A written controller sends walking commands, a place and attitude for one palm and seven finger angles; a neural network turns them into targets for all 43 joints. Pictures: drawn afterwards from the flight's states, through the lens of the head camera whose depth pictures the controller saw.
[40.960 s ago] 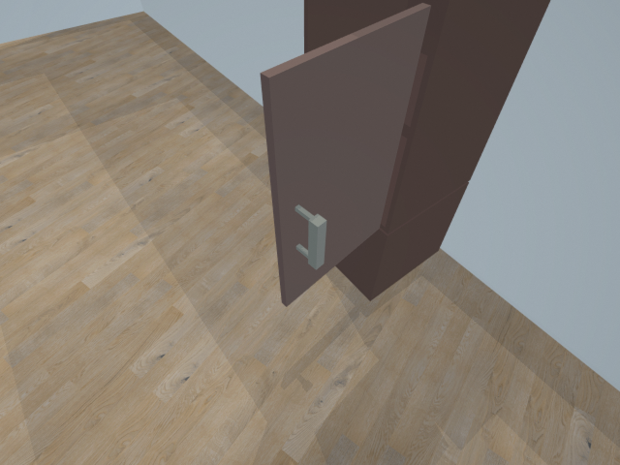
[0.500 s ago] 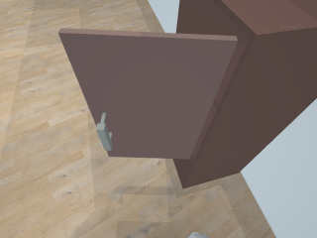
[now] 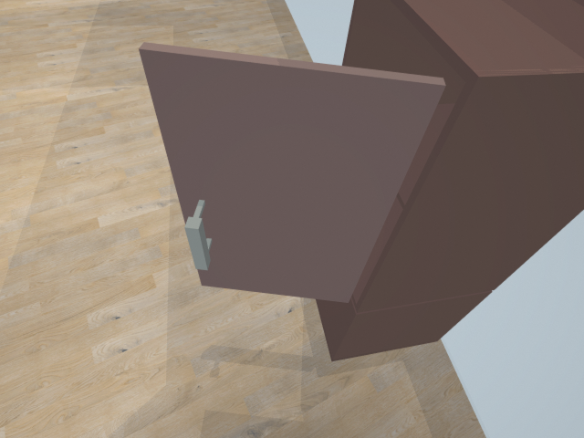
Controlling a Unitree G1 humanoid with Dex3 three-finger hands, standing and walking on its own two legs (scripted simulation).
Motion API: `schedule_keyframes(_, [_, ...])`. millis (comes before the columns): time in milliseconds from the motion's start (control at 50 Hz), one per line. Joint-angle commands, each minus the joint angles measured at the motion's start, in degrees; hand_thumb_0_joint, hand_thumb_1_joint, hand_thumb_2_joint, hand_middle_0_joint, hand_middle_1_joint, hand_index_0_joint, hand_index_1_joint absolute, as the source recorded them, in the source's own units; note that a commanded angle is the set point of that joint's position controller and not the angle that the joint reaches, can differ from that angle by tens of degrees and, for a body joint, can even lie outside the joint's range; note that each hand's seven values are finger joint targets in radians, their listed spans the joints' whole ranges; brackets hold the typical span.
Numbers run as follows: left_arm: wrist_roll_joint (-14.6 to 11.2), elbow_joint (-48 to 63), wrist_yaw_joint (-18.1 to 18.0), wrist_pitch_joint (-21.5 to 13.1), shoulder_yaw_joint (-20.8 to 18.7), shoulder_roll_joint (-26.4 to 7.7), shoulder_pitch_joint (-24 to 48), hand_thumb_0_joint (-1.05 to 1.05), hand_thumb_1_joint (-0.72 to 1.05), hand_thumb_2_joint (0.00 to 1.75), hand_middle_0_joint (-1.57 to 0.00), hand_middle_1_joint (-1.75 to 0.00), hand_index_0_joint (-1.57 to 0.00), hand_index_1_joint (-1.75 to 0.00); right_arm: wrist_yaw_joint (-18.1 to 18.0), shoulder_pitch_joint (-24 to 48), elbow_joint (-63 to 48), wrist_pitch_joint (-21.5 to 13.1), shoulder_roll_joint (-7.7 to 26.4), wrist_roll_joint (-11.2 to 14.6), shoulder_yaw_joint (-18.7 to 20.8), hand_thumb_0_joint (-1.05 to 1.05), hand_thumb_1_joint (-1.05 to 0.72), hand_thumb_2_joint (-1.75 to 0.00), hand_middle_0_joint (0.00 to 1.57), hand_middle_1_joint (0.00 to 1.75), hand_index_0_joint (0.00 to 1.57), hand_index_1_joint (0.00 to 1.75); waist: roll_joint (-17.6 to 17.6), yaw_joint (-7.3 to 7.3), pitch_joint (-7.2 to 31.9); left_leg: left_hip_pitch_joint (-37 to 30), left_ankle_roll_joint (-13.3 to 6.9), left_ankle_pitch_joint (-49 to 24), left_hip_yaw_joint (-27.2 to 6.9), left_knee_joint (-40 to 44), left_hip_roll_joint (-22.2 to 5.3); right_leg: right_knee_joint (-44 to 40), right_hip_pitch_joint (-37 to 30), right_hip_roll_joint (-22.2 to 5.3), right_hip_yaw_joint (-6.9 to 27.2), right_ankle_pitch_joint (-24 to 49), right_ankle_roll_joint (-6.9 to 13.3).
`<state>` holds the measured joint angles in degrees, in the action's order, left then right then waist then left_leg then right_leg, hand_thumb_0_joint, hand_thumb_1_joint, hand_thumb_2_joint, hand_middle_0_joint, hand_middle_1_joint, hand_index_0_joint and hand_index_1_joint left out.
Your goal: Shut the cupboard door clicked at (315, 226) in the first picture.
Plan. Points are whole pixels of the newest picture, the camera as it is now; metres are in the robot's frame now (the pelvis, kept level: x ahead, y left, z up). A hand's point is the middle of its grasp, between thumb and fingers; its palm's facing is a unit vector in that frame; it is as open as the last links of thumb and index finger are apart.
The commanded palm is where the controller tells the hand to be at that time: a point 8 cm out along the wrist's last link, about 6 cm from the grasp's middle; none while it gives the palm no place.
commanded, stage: come to a stop and stand still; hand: left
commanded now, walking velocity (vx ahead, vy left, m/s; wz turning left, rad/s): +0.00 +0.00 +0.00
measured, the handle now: (201, 235) +0.45 +0.21 -0.07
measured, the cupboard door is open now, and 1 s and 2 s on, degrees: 73 73 73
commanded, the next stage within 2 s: look again from close up in 0.40 s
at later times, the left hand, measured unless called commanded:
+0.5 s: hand out of the picture -0.01 +0.18 -0.17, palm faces +0.02 -0.98 -0.18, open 7.3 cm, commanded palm none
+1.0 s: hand out of the picture +0.00 +0.21 -0.17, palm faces -0.03 -0.98 -0.21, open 7.4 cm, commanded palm none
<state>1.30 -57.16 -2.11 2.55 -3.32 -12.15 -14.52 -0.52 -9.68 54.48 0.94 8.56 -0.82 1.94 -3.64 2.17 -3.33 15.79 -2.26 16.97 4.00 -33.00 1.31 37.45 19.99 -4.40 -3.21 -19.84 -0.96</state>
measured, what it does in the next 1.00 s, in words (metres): steps on the spot: right foot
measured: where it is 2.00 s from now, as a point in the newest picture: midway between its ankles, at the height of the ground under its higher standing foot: outside the picture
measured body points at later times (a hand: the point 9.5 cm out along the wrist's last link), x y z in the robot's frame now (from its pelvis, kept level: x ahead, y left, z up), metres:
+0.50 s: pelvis -0.02 +0.01 +0.01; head -0.01 +0.02 +0.46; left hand -0.01 +0.23 -0.15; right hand -0.01 -0.21 -0.14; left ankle +0.00 +0.09 -0.73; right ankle -0.07 -0.10 -0.73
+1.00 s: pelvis -0.01 +0.03 +0.01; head +0.01 +0.03 +0.46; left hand +0.01 +0.26 -0.15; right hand -0.01 -0.19 -0.15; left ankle +0.00 +0.09 -0.73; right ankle -0.07 -0.10 -0.73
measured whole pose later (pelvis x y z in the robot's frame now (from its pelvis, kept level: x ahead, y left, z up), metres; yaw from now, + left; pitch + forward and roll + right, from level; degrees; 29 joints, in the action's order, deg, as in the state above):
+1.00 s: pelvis -0.01 +0.03 +0.01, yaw -2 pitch +0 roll +0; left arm 0.5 -61.4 -2.5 -0.7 1.1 -9.5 -16.6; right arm -1.2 -16.2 62.1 -1.3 9.6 -0.8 -1.3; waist 0.0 -0.2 -1.8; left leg 13.3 -5.2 14.1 6.5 -27.0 3.3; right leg 27.7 7.7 -1.8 -0.9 -19.8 -0.9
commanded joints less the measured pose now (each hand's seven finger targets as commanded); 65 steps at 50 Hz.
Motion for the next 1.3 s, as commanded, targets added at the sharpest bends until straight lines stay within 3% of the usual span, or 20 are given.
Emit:
schedule_keyframes(0, [0.23, 4.17, -0.12, -0.28, -0.53, -2.33, 0.87, 0.0, 0.9, 0.9, -0.2, -0.3, -0.2, -0.3, -0.95, -3.03, -2.23, -0.56, 7.72, -0.94, 0.98, 0.0, -0.9, -0.9, 0.2, 0.3, 0.2, 0.3, 14.93, -1.46, 0.51, 4.8, -8.97, -7.7, -17.8, 21.1, -17.11, 16.85, 2.18, 1.33, 3.51, -9.27, 1.18])
schedule_keyframes(180, [0.01, 0.63, 0.17, -1.38, 1.07, 0.43, -2.74, 0.0, 0.9, 0.9, -0.2, -0.3, -0.2, -0.3, -1.64, -6.18, 0.28, -1.25, 7.65, -0.78, 0.7, 0.0, -0.9, -0.9, 0.2, 0.3, 0.2, 0.3, 7.6, -1.95, 3.8, -7.43, -8.7, -19.07, -14.13, 16.49, -14.3, -1.54, -2.89, 1.42, 1.43, -5.71, 0.42])
schedule_keyframes(240, [-0.03, -1.45, -0.25, -2.66, 1.24, -1.06, -6.35, 0.0, 0.9, 0.9, -0.2, -0.3, -0.2, -0.3, -1.4, -6.56, 1.61, -1.71, 6.11, 0.22, 0.22, 0.0, -0.9, -0.9, 0.2, 0.3, 0.2, 0.3, 2.65, -0.67, 6.66, -4.45, -3.87, -17.77, -11.32, 11.16, -10.01, -17.91, -14.36, -0.5, 4.56, 9.16, 0.92])
schedule_keyframes(280, [-0.16, -1.95, -0.32, -3.43, 1.45, -3.36, -5.71, 0.0, 0.9, 0.9, -0.2, -0.3, -0.2, -0.3, -1.21, -5.99, 1.62, -1.98, 4.6, 0.55, -0.28, 0.0, -0.9, -0.9, 0.2, 0.3, 0.2, 0.3, -2.57, -2.13, 5.4, -3.16, 0.2, -10.95, -5.94, 9.74, -5.24, -17.83, -13.36, -8.04, 11.29, 20.21, 4.67])
schedule_keyframes(320, [-0.2, -2.27, -0.31, -3.81, 1.58, -2.77, -4.25, 0.0, 0.9, 0.9, -0.2, -0.3, -0.2, -0.3, -1.06, -6.4, 3.22, -1.66, 4.06, 0.04, -0.19, 0.0, -0.9, -0.9, 0.2, 0.3, 0.2, 0.3, -6.33, -2.7, 4.86, -6.05, 0.66, -13.45, -5.53, 9.82, -5.08, -15.96, -11.4, -5.91, 9.32, 23.38, 4.91])
schedule_keyframes(440, [-0.58, -3.59, -0.3, -3.17, 2.39, -1.12, -4.92, 0.0, 0.9, 0.9, -0.2, -0.3, -0.2, -0.3, -1.19, -7.34, 6.91, -1.64, 4.65, 0.11, -1.24, 0.0, -0.9, -0.9, 0.2, 0.3, 0.2, 0.3, 2.76, -1.91, -1.46, -6.17, -0.03, -11.32, -7.28, 14.19, -6.88, -18.58, -7.77, -2.63, 6.87, 8.4, 3.07])
schedule_keyframes(460, [0.62, -4.33, -2.31, -4.94, 3.15, -2.16, -9.51, 0.0, 0.9, 0.9, -0.2, -0.3, -0.2, -0.3, -0.5, -3.26, 2.4, -2.53, 7.9, 0.4, -1.36, 0.0, -0.9, -0.9, 0.2, 0.3, 0.2, 0.3, 1.62, -0.43, -3.65, -3.11, 0.88, -15.51, -6.7, 3.49, -7.31, -18.53, -5.04, -3.04, 9.05, 19.06, 2.49])
schedule_keyframes(500, [-0.16, -0.35, -1.26, -4.7, 2.9, -3.85, -3.43, 0.0, 0.9, 0.9, -0.2, -0.3, -0.2, -0.3, 0.01, -7.12, 2.27, -1.49, 6.19, -0.32, -1.0, 0.0, -0.9, -0.9, 0.2, 0.3, 0.2, 0.3, 7.45, -3.99, -4.96, -0.49, 0.84, 1.87, -6.73, 6.83, -5.2, -19.26, -0.22, -3.33, 9.92, -6.91, 5.6])
schedule_keyframes(540, [-0.42, -0.39, -0.89, -5.26, 2.92, -3.91, -5.12, 0.0, 0.9, 0.9, -0.2, -0.3, -0.2, -0.3, 0.02, -9.35, 2.28, -2.01, 5.47, -0.54, -1.52, 0.0, -0.9, -0.9, 0.2, 0.3, 0.2, 0.3, 11.56, -3.6, 0.23, -1.49, 0.05, -3.14, -7.44, 7.3, -5.63, -16.6, -4.91, -2.2, 8.74, 0.2, 6.33])
schedule_keyframes(680, [-0.54, -1.23, -0.63, -4.22, 3.58, -1.76, -5.38, 0.0, 0.9, 0.9, -0.2, -0.3, -0.2, -0.3, -0.52, -10.26, 2.32, -2.66, 6.96, -0.12, -1.77, 0.0, -0.9, -0.9, 0.2, 0.3, 0.2, 0.3, 2.4, -2.58, -1.11, 0.41, -1.69, -2.81, -9.91, 11.66, -7.16, -13.29, -6.53, 0.33, 6.07, 1.32, 4.53])
schedule_keyframes(1040, [-0.56, -3.31, -0.7, -3.8, 3.38, -3.83, -6.01, 0.0, 0.9, 0.9, -0.2, -0.3, -0.2, -0.3, -1.24, -8.18, 6.43, -3.47, 7.93, 0.22, -1.93, 0.0, -0.9, -0.9, 0.2, 0.3, 0.2, 0.3, 3.9, -1.97, 2.01, -7.79, -1.78, -19.35, -7.57, 11.22, -7.55, -13.97, -8.79, -1.11, 6.22, 11.28, 2.9])
schedule_keyframes(1060, [0.26, -3.91, -2.62, -4.53, 3.57, -2.84, -8.45, 0.0, 0.9, 0.9, -0.2, -0.3, -0.2, -0.3, -0.95, -5.87, 2.56, -3.14, 9.11, 0.7, -1.72, 0.0, -0.9, -0.9, 0.2, 0.3, 0.2, 0.3, -0.2, -1.65, -0.07, -4.85, -0.41, -30.39, -8.37, 1.97, -9.2, -14.98, -6.39, -2.0, 7.14, 19.6, 1.96])
schedule_keyframes(1080, [-5.89, 91.69, -4.98, -19.51, -21.39, -37.34, 41.34, 0.0, 0.9, 0.9, -0.2, -0.3, -0.2, -0.3, -4.8, -13.88, -12.45, -14.59, 21.96, 2.24, 2.13, 0.0, -0.9, -0.9, 0.2, 0.3, 0.2, 0.3, 10.06, -12.94, 22.73, -28.46, 1.51, -40.91, -12.76, 0.15, -6.79, 2.61, 0.44, 4.45, -2.4, 27.15, 1.6])
schedule_keyframes(1100, [-7.39, 72.01, -5.27, -14.97, 1.46, -8.9, -2.05, 0.0, 0.9, 0.9, -0.22, -0.32, -0.22, -0.32, -6.2, -8.6, -11.43, -20.72, 13.42, 5.54, -3.51, 0.0, -0.9, -0.9, 0.2, 0.3, 0.2, 0.3, 28.46, -5.4, 29.49, -36.79, 3.77, -42.09, -15.49, 3.8, -9.19, 15.88, 6.9, 6.42, -1.83, 2.0, 1.5])
schedule_keyframes(1120, [-9.79, 71.21, -7.29, -12.12, -1.15, -7.63, -3.7, 0.0, 0.9, 0.9, -0.24, -0.34, -0.24, -0.34, -5.8, -7.01, -8.72, -21.52, 13.73, 4.01, -2.0, 0.0, -0.9, -0.9, 0.2, 0.3, 0.2, 0.3, 25.33, -2.59, 27.06, -28.24, 7.98, -42.63, -15.02, 8.95, -8.2, 16.15, 4.26, 5.72, 0.11, -1.78, 2.39])
schedule_keyframes(1140, [-9.38, 52.57, -5.76, -5.33, 8.53, 8.36, -16.83, 0.0, 0.9, 0.9, -0.25, -0.36, -0.25, -0.36, -3.27, -6.78, -7.13, -21.24, 9.67, 3.32, -1.35, 0.0, -0.9, -0.9, 0.2, 0.3, 0.2, 0.3, 15.98, -4.57, 16.5, -16.28, 6.39, -34.53, -13.43, 13.51, -8.29, 13.08, 8.53, 4.51, 0.51, -3.12, 1.91])
schedule_keyframes(1160, [-10.3, 64.18, -5.09, -6.84, 7.33, 4.36, -2.08, 0.0, 0.9, 0.9, -0.27, -0.38, -0.27, -0.38, -1.04, -6.97, -12.01, -21.13, 13.36, 3.04, 1.01, 0.0, -0.9, -0.9, 0.2, 0.3, 0.2, 0.3, 11.28, -5.72, 9.07, -8.18, 5.54, -22.69, -12.77, 10.18, -7.53, 9.1, 10.24, 3.46, 0.54, -2.46, 2.13])
schedule_keyframes(1220, [-10.75, 46.04, 0.4, -14.74, 0.06, 2.31, -13.63, 0.0, 0.9, 0.9, -0.33, -0.44, -0.33, -0.44, 0.09, -3.25, -17.74, -21.3, 13.0, 2.52, 1.99, 0.0, -0.9, -0.9, 0.2, 0.3, 0.2, 0.3, -2.46, -3.89, -2.09, 10.1, 4.47, -1.51, -8.9, -1.87, -1.6, -3.73, 13.91, 3.42, -1.26, -2.69, 3.53])
schedule_keyframes(1240, [-12.09, 42.77, 3.29, -18.85, -0.74, 2.89, -18.03, 0.0, 0.9, 0.9, -0.35, -0.46, -0.35, -0.46, 0.53, -1.99, -20.12, -20.85, 12.48, 2.24, 1.64, 0.0, -0.9, -0.9, 0.2, 0.3, 0.2, 0.3, -12.05, -2.75, -0.88, 16.07, 3.58, 1.8, -8.0, -6.21, -0.63, -3.06, 15.93, 2.94, -0.02, -7.27, 3.32])
schedule_keyframes(1280, [-15.22, 43.97, 10.94, -27.9, -5.09, 1.33, -23.02, 0.0, 0.9, 0.9, -0.38, -0.5, -0.38, -0.5, 1.15, 0.8, -23.75, -19.76, 13.55, 1.16, 2.31, 0.0, -0.9, -0.9, 0.2, 0.3, 0.2, 0.3, -13.28, -0.05, 7.37, 23.73, 3.6, 1.98, -5.45, -13.2, 0.96, 3.42, 16.28, 2.86, 1.65, -5.6, 3.78])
